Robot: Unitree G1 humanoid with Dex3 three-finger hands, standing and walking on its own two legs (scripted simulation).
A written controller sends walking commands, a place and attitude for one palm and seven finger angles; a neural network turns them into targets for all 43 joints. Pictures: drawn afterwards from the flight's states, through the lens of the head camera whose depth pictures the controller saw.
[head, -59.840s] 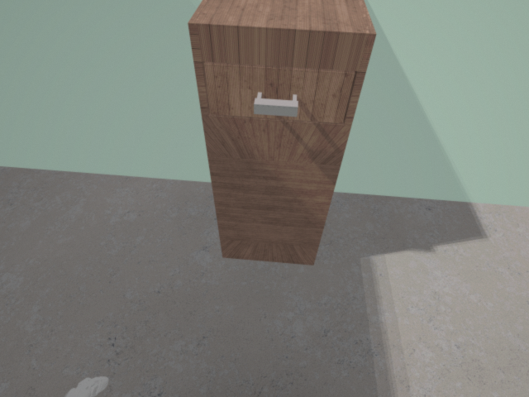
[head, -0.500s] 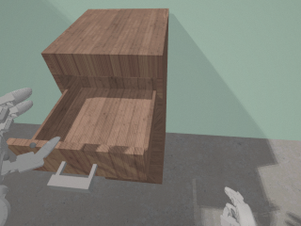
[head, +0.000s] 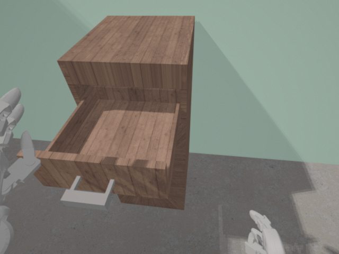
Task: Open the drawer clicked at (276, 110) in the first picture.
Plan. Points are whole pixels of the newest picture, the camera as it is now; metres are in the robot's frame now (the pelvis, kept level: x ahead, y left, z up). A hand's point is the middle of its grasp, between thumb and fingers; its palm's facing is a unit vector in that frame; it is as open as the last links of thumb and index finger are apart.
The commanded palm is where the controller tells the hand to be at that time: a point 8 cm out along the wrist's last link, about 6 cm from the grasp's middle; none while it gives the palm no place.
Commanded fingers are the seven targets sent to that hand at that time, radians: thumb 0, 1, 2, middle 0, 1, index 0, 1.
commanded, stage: step back with the hand held close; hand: left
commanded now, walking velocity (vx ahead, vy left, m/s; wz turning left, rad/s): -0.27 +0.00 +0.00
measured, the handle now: (90, 190) +0.24 +0.23 +0.04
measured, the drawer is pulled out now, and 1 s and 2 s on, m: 0.30 0.30 0.30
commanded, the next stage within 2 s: stop stepping back and stand still in 1.20 s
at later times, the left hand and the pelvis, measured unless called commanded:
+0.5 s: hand (5, 189) +0.14 +0.26 +0.21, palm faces +0.38 -0.73 -0.57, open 7.4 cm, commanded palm +0.07 +0.31 +0.23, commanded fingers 0.00 0.90 0.90 -0.20 -0.30 -0.20 -0.30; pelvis -0.06 +0.03 -0.01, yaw -1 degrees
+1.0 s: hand out of the picture +0.06 +0.26 +0.23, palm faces +0.49 -0.73 -0.47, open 7.4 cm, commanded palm -0.01 +0.29 +0.23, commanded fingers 0.00 0.90 0.90 -0.20 -0.30 -0.20 -0.30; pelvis -0.14 +0.02 -0.02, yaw +0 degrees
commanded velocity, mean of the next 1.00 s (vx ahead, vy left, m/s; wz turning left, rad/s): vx -0.30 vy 0.00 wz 0.00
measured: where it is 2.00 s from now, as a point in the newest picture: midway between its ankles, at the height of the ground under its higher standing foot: outside the picture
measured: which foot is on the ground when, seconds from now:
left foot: down 0.00-1.00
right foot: down 0.00-0.82, up 0.84-1.00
